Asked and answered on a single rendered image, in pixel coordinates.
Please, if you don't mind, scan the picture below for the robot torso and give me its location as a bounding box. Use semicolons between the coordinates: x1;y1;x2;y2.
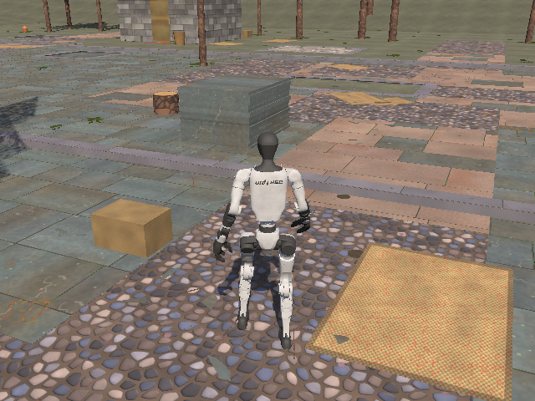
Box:
249;164;288;251

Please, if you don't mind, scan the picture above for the left robot forearm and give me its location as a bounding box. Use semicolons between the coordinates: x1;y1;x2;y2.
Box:
216;203;236;243

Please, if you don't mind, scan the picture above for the robot right hand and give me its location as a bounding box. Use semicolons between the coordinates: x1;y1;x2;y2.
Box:
291;219;310;233

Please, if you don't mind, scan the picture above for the robot left thigh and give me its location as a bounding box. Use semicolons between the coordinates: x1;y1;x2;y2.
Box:
239;232;257;280

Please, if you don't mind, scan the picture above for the left robot upper arm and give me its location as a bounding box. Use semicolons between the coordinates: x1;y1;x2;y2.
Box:
228;168;251;216

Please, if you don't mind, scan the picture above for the robot left hand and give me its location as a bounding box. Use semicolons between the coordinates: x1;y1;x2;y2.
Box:
213;239;232;262

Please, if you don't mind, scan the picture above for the right robot upper arm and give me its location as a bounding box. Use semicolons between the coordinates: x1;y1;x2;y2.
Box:
285;168;308;212

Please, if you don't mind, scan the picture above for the right robot forearm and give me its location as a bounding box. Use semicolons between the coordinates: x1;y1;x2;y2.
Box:
299;199;310;224

